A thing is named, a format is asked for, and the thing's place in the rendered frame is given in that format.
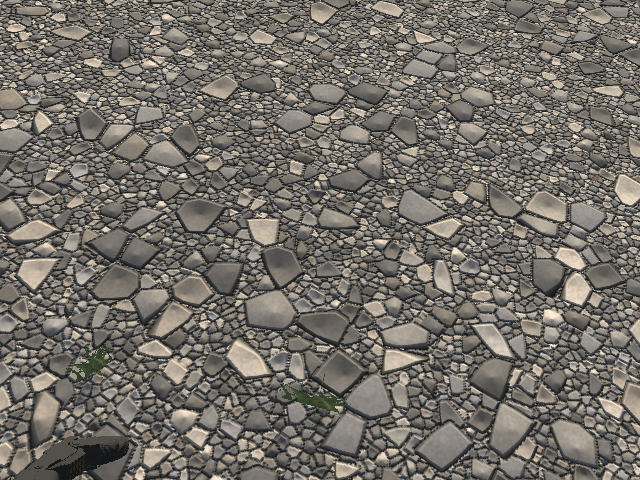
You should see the robot left hand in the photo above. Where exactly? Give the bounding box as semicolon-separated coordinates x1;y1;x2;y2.
9;436;129;480

